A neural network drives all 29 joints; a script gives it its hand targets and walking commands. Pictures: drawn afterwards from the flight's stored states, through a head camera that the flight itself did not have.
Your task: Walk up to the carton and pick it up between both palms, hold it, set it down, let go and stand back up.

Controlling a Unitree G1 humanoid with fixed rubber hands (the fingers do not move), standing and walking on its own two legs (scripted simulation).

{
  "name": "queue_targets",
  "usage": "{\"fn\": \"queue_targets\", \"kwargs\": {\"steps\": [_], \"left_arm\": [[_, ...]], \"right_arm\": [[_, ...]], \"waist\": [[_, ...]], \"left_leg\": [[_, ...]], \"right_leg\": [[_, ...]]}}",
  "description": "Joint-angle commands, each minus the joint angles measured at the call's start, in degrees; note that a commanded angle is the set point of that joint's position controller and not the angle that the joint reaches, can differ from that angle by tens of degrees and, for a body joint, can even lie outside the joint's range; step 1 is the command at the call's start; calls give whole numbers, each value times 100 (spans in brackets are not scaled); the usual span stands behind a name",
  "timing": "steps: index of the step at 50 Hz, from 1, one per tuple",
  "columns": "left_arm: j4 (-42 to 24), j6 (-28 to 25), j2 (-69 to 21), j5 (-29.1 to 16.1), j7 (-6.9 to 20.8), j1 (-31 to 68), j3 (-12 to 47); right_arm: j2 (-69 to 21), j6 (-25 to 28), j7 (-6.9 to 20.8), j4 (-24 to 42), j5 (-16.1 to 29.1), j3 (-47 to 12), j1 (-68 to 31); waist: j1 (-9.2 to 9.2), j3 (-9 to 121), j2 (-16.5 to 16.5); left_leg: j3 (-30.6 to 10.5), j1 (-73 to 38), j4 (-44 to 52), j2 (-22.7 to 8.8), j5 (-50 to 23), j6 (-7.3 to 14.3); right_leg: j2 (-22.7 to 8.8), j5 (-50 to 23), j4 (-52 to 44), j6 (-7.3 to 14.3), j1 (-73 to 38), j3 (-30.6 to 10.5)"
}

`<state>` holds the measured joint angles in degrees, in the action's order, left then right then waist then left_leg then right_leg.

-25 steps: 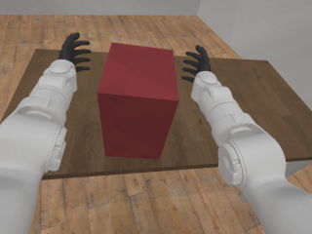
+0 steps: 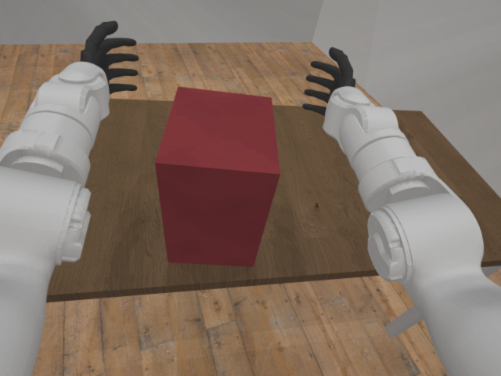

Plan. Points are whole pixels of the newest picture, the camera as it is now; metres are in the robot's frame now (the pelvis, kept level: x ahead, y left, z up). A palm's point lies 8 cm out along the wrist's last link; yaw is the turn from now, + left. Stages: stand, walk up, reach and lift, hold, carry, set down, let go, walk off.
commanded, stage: set down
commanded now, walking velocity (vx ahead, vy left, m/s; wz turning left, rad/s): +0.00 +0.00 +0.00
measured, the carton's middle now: (218, 182) +0.47 +0.02 +0.05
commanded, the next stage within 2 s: none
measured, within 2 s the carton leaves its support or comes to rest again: neither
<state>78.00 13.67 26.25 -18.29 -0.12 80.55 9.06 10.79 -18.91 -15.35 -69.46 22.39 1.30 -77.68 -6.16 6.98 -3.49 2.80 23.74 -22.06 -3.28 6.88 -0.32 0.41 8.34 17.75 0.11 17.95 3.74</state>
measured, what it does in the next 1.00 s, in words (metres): stands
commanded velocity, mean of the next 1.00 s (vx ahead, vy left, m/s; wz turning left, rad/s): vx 0.00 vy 0.00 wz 0.00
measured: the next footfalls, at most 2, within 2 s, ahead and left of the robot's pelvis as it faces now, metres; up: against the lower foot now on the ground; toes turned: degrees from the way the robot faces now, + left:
none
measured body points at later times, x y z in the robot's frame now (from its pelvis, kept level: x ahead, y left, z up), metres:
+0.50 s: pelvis +0.00 +0.00 +0.00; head +0.01 +0.03 +0.45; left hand +0.46 +0.21 +0.18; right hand +0.43 -0.14 +0.17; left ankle +0.04 +0.12 -0.74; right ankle +0.00 -0.12 -0.74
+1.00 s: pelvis -0.01 +0.01 +0.00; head -0.02 +0.05 +0.45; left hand +0.40 +0.22 +0.13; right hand +0.37 -0.13 +0.13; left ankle +0.04 +0.12 -0.74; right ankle +0.00 -0.12 -0.74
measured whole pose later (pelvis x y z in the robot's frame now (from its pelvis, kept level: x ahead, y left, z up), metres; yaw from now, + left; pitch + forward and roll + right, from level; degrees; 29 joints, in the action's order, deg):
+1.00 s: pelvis -0.01 +0.01 +0.00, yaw -2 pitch -3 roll -1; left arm 30.5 24.5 18.1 -7.2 2.0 37.6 -6.3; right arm 1.9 -15.6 -18.1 -29.1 14.6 1.0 -33.4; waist -0.7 -1.9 -3.3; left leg 4.1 12.1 -24.0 -2.7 9.1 0.6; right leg 0.0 9.6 19.6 -1.0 7.1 1.2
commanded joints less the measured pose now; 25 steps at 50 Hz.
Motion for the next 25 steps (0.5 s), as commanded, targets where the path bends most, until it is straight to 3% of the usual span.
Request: {"fn": "queue_targets", "kwargs": {"steps": [1,2,3,4,6,7,8,9,10,11,12,13,14,15,17,18,19,20,21,22,24,25], "left_arm": [[-822,-86,437,39,50,2214,-225],[-771,-65,423,118,77,2033,-185],[-769,-83,361,186,99,1977,-254],[-1104,-93,435,169,117,1906,-308],[-1553,-92,469,334,152,1584,-534],[-1739,-56,628,302,114,1976,-606],[-1819,-3,516,338,109,1455,-697],[-2027,27,611,430,86,1667,-820],[-2122,106,479,569,95,988,-903],[-2273,127,794,471,51,1879,-1014],[-2491,151,645,499,60,1261,-1034],[-2416,239,499,588,108,756,-1141],[-2553,272,429,622,158,719,-1095],[-2725,253,649,576,164,1215,-1166],[-2832,386,337,727,236,55,-1280],[-3132,393,665,653,220,790,-1359],[-3090,401,549,659,210,358,-1345],[-3296,449,438,745,224,98,-1450],[-3426,472,449,640,224,427,-1289],[-3600,500,394,709,219,-124,-1426],[-3725,581,472,735,236,102,-1544],[-3684,643,332,760,240,-373,-1571]], "right_arm": [[788,153,-46,953,15,18,-2150],[670,109,-58,774,-15,-4,-1808],[667,143,-53,934,-31,-24,-1785],[662,166,-92,1068,-23,82,-1663],[541,242,-128,1443,7,-25,-1302],[690,275,-158,1658,-66,122,-1652],[624,301,-167,1771,42,-56,-1180],[512,281,-152,1952,125,-90,-1391],[400,315,-165,2068,122,-184,-699],[594,277,-188,2392,81,-2,-1706],[499,283,-211,2467,53,17,-929],[322,301,-224,2423,53,-153,-552],[395,283,-243,2488,56,-155,-463],[409,294,-281,2738,-27,-15,-925],[188,379,-307,2831,-47,-218,242],[293,309,-328,3222,-44,-63,-502],[93,308,-320,3161,-81,-94,-88],[107,386,-329,3286,-69,-225,133],[204,332,-340,3271,-133,-11,-84],[70,370,-340,3431,-150,-130,328],[38,372,-366,3553,-236,-9,146],[-26,369,-365,3457,-189,-115,645]], "waist": [[71,2891,934],[-27,2645,869],[62,2526,835],[-52,2563,879],[46,2728,913],[65,2760,997],[156,2685,967],[269,2776,1036],[272,2806,871],[353,2943,910],[250,2985,923],[350,2922,829],[229,2806,763],[319,2823,857],[328,2434,597],[386,2595,758],[336,2479,626],[461,2460,740],[298,2398,752],[361,2426,743],[443,2343,751],[412,2080,595]], "left_leg": [[-167,-2379,-135,290,-1262,-122],[-207,-2331,-89,273,-1221,-106],[-192,-2294,-68,284,-1115,-89],[-178,-2342,-55,291,-1207,-93],[-144,-2492,-100,302,-1527,-99],[-120,-2470,-105,321,-1508,-138],[-150,-2629,-82,311,-1605,-150],[-73,-2516,-110,347,-1499,-137],[-85,-2708,-122,328,-1706,-127],[-6,-2400,-131,365,-1383,-113],[-30,-2625,-133,355,-1601,-143],[-29,-2724,-143,362,-1734,-127],[-42,-2779,-134,350,-1723,-119],[0,-2622,-126,379,-1525,-102],[-24,-2886,-120,346,-1710,-90],[68,-2654,-85,381,-1400,-62],[63,-2593,-68,377,-1279,-30],[73,-2692,-55,377,-1392,-40],[61,-2665,-54,343,-1262,-78],[55,-2802,-77,355,-1345,-46],[105,-2665,-81,358,-1144,-55],[112,-2720,-88,364,-1173,-31]], "right_leg": [[159,-1571,-71,-12,-293,-58],[139,-1600,-85,-28,-417,-52],[155,-1471,-55,-35,-409,-62],[163,-1509,-81,-4,-501,-45],[159,-2016,4,-69,-779,-104],[209,-1912,-18,-103,-619,-96],[218,-1968,-64,-107,-808,-109],[194,-1881,-45,-105,-779,-127],[232,-2170,-46,-108,-1004,-150],[215,-1729,-13,-140,-713,-148],[233,-1994,-58,-117,-959,-171],[237,-2162,-33,-162,-1077,-139],[218,-2270,-67,-148,-1092,-190],[207,-1966,-68,-195,-944,-191],[251,-2103,-129,-170,-1130,-163],[190,-1875,-72,-218,-1010,-208],[197,-1762,-91,-179,-1054,-187],[210,-1847,-92,-203,-1157,-194],[211,-1592,-160,-172,-958,-205],[219,-1710,-118,-158,-1020,-175],[228,-1392,-97,-220,-982,-166],[244,-1442,-126,-182,-1066,-171]]}}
